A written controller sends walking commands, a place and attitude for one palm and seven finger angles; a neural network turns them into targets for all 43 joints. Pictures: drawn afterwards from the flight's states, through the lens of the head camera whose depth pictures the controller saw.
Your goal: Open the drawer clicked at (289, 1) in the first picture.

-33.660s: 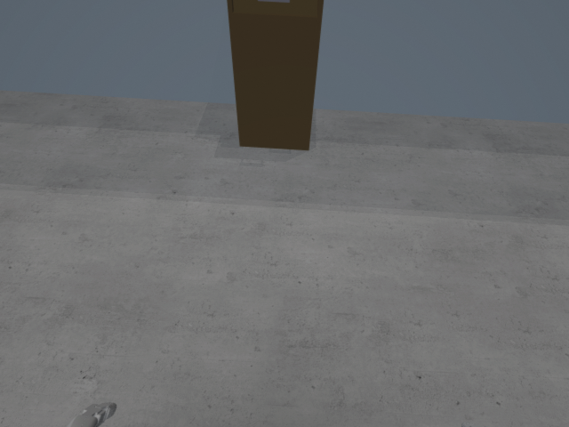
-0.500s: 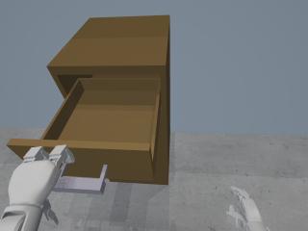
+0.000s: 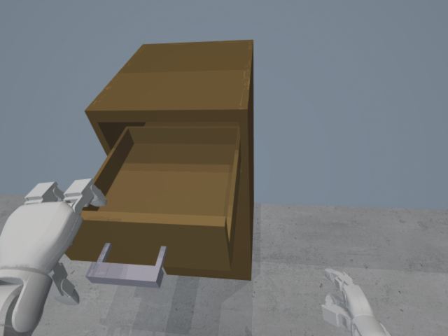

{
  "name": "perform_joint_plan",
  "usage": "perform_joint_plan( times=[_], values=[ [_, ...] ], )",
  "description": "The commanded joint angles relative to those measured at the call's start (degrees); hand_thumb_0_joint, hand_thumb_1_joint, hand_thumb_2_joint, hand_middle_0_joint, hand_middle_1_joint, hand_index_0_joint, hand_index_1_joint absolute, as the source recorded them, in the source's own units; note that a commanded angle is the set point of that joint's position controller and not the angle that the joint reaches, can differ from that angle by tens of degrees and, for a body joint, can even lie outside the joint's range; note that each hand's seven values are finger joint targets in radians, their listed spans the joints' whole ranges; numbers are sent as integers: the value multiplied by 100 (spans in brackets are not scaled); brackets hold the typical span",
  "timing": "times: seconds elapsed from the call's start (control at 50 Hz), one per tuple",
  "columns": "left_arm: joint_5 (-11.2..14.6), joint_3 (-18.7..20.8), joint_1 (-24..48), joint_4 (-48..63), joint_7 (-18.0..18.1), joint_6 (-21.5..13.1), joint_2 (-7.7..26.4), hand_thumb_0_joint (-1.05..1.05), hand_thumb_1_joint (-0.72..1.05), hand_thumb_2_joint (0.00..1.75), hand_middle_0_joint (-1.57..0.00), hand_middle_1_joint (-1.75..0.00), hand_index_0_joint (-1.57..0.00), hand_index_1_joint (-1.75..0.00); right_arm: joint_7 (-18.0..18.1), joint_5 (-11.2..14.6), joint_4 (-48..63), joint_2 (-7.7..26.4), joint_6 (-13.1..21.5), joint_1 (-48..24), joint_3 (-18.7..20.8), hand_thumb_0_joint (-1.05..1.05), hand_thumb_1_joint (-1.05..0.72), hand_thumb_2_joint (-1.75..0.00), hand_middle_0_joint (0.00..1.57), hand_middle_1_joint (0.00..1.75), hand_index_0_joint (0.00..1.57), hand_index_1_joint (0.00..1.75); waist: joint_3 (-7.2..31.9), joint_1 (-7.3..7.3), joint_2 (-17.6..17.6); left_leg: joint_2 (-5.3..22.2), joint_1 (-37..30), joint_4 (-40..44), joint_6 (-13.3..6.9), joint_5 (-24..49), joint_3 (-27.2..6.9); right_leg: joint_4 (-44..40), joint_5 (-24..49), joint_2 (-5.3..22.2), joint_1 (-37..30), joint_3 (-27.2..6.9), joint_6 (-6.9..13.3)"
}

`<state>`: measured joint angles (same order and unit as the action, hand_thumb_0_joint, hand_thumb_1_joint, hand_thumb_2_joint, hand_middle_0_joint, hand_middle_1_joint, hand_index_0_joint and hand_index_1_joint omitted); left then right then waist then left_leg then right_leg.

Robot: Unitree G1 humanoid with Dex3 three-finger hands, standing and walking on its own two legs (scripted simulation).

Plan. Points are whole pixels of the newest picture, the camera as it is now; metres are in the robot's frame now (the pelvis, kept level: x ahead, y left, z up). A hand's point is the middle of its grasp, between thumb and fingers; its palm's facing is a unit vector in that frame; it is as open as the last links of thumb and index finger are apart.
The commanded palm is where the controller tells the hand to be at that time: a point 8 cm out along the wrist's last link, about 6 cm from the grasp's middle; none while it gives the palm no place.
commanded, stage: lift the hand off the handle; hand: left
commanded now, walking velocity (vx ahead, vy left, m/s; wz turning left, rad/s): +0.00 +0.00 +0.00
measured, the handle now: (130, 262) +0.22 +0.23 +0.02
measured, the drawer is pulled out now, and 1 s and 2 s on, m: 0.29 0.29 0.29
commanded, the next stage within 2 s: draw the hand back to the body in 0.34 s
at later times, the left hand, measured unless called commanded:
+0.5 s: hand (65, 232) +0.19 +0.27 +0.16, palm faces +0.07 -0.08 -0.99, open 13.9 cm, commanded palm +0.15 +0.26 +0.23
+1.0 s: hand (70, 246) +0.17 +0.25 +0.15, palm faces +0.06 -0.05 -1.00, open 13.8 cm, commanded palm +0.14 +0.27 +0.22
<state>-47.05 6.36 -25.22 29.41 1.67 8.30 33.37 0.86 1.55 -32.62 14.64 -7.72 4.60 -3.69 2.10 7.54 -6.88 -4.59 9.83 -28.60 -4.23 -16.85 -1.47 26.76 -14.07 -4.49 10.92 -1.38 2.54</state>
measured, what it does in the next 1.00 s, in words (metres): stands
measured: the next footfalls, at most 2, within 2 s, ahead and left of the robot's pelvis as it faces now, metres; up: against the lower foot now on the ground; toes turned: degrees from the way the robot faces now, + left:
none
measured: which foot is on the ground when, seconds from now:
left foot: down 0.00-1.00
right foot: down 0.00-1.00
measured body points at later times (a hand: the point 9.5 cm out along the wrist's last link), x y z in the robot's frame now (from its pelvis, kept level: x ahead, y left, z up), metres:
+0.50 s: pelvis -0.02 +0.00 +0.00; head -0.03 -0.04 +0.45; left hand +0.18 +0.27 +0.21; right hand +0.22 -0.18 -0.08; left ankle -0.02 +0.07 -0.74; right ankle +0.00 -0.09 -0.74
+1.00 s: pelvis -0.01 +0.00 +0.00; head -0.02 -0.04 +0.45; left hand +0.17 +0.25 +0.21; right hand +0.23 -0.19 -0.08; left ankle -0.02 +0.07 -0.74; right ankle +0.00 -0.09 -0.74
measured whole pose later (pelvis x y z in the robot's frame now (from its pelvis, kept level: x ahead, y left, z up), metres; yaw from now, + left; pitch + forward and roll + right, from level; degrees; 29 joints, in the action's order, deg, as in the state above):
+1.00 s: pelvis -0.01 +0.00 +0.00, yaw +1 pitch -1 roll -1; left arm -42.4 8.6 -24.9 33.2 -5.4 4.5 37.5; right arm 0.6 1.9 -30.7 15.5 -4.9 6.0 -4.2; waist 1.6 7.2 -6.4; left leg -4.8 11.9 -29.8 -4.3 -16.5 -2.5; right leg 26.8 -13.5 -4.2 12.2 -0.1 2.5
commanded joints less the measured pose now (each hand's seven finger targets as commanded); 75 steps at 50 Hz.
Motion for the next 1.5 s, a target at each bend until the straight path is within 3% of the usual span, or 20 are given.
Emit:
perform_joint_plan(
  times=[0.0, 0.12, 0.24, 0.28, 0.32, 0.4, 0.42, 0.48, 0.62, 0.68, 0.82, 0.9, 1.0, 1.02, 1.04, 1.06, 1.16, 1.24, 1.42, 1.48],
  values=[
    [133, 965, 577, 1127, -101, 131, 1253, 0, -50, 30, -30, -120, -30, -120, 60, 52, 1088, 585, 269, -1102, 223, 0, -90, -90, 20, 30, 20, 30, 549, -7, 407, 443, -17, 489, 336, 1776, -175, -404, 1142, 368, -494, -70, -108],
    [249, 959, 1153, 1418, -278, -30, 1321, 0, -50, 30, -30, -120, -30, -120, 116, 98, 1115, 579, 469, -1254, 156, 0, -90, -90, 20, 30, 20, 30, 383, -81, 26, 502, -136, 538, 285, 1339, -281, -618, 534, 290, -228, -93, -68],
    [154, 1220, 1856, 892, -389, -61, 1679, 0, -50, 30, -30, -120, -30, -120, 71, 26, 896, 509, 486, -1082, 130, 0, -90, -90, 20, 30, 20, 30, 479, -10, 209, 425, 45, 635, 322, 1288, -290, -549, 365, 365, -389, 42, -32],
    [294, 1097, 1721, 398, -534, 1, 1517, 0, -50, 30, -30, -120, -30, -120, 39, 87, 828, 527, 412, -1106, 180, 0, -90, -90, 20, 30, 20, 30, 107, -55, 348, 421, 179, 722, 341, 1106, -273, -625, 204, 341, -222, 69, -55],
    [463, 1077, 1787, 427, -684, 65, 1444, 0, -50, 30, -30, -120, -30, -120, -3, 188, 911, 538, 460, -1322, 173, 0, -90, -90, 20, 30, 20, 30, 213, -76, 88, 445, 196, 699, 332, 1046, -291, -583, 255, 290, -274, -5, -38],
    [417, 952, 1885, 690, -885, -59, 1531, 0, -50, 30, -30, -120, -30, -120, 8, 96, 1005, 550, 494, -1135, 187, 0, -90, -90, 20, 30, 20, 30, 700, -43, 347, 395, 101, 630, 282, 1187, -210, -493, 434, 362, -464, 86, -104],
    [470, 940, 1851, 908, -872, -112, 1449, 0, -50, 30, -30, -120, -30, -120, 1, 135, 1081, 561, 571, -1301, 164, 0, -90, -90, 20, 30, 20, 30, 756, -83, 68, 444, 101, 600, 275, 1134, -255, -480, 442, 292, -486, 12, -72],
    [379, 900, 1725, 1077, -751, -354, 1429, 0, -50, 30, -30, -120, -30, -120, 41, 47, 1105, 534, 614, -1014, 157, 0, -90, -90, 20, 30, 20, 30, 771, -52, 326, 421, 30, 570, 278, 1156, -245, -496, 315, 353, -342, 150, -92],
    [390, 1711, 1375, 879, -252, -422, 1814, 0, -50, 30, -30, -120, -30, -120, -37, 78, 992, 516, 613, -1058, 198, 0, -90, -90, 20, 30, 20, 30, 530, 76, 140, 417, 158, 443, 370, 1356, -313, -471, 446, 305, -245, -84, 36],
    [477, 1382, 1527, 507, -309, -292, 1549, 0, -50, 30, -30, -120, -30, -120, -71, 90, 917, 527, 531, -937, 245, 0, -90, -90, 20, 30, 20, 30, 307, -28, 299, 393, 276, 487, 382, 1223, -237, -477, 330, 351, -73, 57, -33],
    [545, 951, 1072, 1205, -645, -153, 1299, 0, -50, 30, -30, -120, -30, -120, -46, 159, 1209, 591, 636, -1157, 218, 0, -90, -90, 20, 30, 20, 30, 802, -118, 228, 456, 102, 406, 298, 1310, -273, -363, 581, 326, -262, 37, -69],
    [360, 1396, 913, 1420, -478, -365, 1780, 0, -50, 30, -30, -120, -30, -120, 44, 48, 1224, 614, 594, -854, 176, 0, -90, -90, 20, 30, 20, 30, 679, -33, 458, 454, 122, 353, 302, 1346, -237, -394, 524, 404, -156, 114, -90],
    [476, 1866, 673, 1388, -155, -561, 1893, 0, -50, 30, -30, -120, -30, -120, 15, 39, 1191, 548, 552, -757, 221, 0, -90, -90, 20, 30, 20, 30, 659, 47, 131, 434, 0, 211, 361, 1676, -224, -383, 771, 394, -79, 68, -28],
    [608, 1956, 497, 1372, -135, -513, 1840, 0, -50, 30, -30, -120, -30, -120, -29, 112, 1204, 543, 581, -936, 217, 0, -90, -90, 20, 30, 20, 30, 604, 29, -64, 430, 12, 192, 382, 1668, -291, -412, 817, 323, -93, -79, 22],
    [4471, 1505, 1011, 1245, 62, -1076, -589, 0, -47, 32, -30, -118, -30, -118, 62, 70, 1246, -4, 1000, -182, 239, 0, -90, -90, 20, 30, 20, 30, 82, -705, 293, 624, -409, 332, 442, 1532, -317, -500, 841, 324, -69, 274, 90],
    [4647, 1949, 335, 704, 221, -1260, 72, 0, -43, 33, -29, -115, -29, -115, 148, 28, 1015, 258, 1173, -112, 274, 0, -90, -90, 20, 30, 20, 30, 11, -548, 810, 816, -358, 461, 452, 1453, -488, -413, 641, 320, -68, 207, 46],
    [5213, 1971, 319, 1574, 414, -1790, -144, 0, -26, 40, -28, -104, -28, -104, 259, -39, 941, 297, 1502, -226, 331, 0, -90, -90, 20, 30, 20, 30, 470, -431, 614, 686, -271, 594, 448, 1325, -335, -478, 779, 457, -503, 221, 2],
    [5211, 1742, 494, 1896, 500, -1962, -276, 0, -12, 47, -27, -95, -27, -95, 258, -87, 769, 313, 1786, -180, 284, 0, -90, -90, 20, 30, 20, 30, 132, -436, -388, 621, -68, 682, 521, 1285, -335, -547, 739, 465, -437, 210, 76],
    [5322, 1930, 95, 1430, 427, -1997, -379, 0, 20, 60, -25, -75, -25, -75, 226, -71, 629, 284, 1781, -164, 389, 0, -90, -90, 20, 30, 20, 30, 227, -384, 46, 607, -111, 535, 533, 1971, -242, -528, 1462, 488, -637, 184, 59],
    [5358, 1996, -100, 1250, 418, -1999, -357, 0, 31, 64, -24, -68, -24, -68, 229, -50, 638, 302, 1692, -163, 452, 0, -90, -90, 20, 30, 20, 30, 368, -390, 593, 611, -116, 514, 434, 1853, -192, -538, 1494, 509, -689, 150, 0]
  ],
)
